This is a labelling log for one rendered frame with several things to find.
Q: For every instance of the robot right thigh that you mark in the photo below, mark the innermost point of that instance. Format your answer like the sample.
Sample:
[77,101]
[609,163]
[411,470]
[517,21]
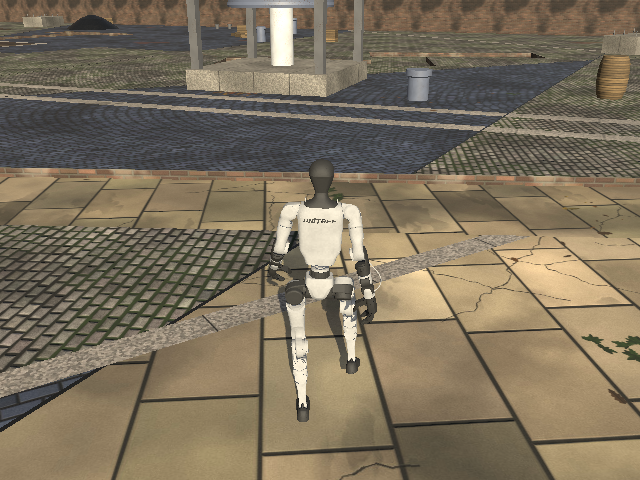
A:
[343,290]

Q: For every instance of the left robot shin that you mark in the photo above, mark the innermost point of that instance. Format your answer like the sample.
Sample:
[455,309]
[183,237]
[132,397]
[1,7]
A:
[300,374]

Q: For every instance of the right robot upper arm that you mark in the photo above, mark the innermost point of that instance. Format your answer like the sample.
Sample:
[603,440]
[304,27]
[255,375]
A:
[353,215]

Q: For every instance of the robot left hand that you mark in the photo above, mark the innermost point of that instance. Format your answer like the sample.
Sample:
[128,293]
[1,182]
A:
[276,276]

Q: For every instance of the left robot upper arm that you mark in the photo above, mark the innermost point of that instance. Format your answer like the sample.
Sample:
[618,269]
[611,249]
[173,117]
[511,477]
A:
[288,213]

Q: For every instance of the right robot forearm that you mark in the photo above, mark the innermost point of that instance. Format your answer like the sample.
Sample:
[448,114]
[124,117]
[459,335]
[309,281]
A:
[364,276]

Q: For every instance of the left robot forearm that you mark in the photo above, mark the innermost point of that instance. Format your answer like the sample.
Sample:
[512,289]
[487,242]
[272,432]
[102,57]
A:
[275,259]

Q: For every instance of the robot right hand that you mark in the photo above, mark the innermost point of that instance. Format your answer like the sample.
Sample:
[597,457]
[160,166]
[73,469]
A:
[371,309]

